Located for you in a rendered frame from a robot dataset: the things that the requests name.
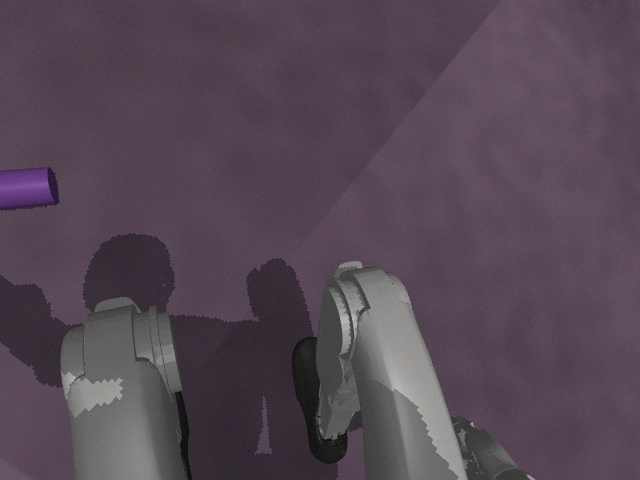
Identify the right robot foot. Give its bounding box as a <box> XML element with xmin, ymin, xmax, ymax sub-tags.
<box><xmin>292</xmin><ymin>337</ymin><xmax>348</xmax><ymax>464</ymax></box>

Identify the right robot hand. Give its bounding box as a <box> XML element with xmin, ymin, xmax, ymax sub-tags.
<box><xmin>450</xmin><ymin>416</ymin><xmax>518</xmax><ymax>480</ymax></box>

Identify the left robot foot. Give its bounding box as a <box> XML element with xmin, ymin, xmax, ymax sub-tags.
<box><xmin>175</xmin><ymin>391</ymin><xmax>192</xmax><ymax>480</ymax></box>

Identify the can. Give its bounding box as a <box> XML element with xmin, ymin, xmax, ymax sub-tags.
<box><xmin>0</xmin><ymin>167</ymin><xmax>59</xmax><ymax>210</ymax></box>

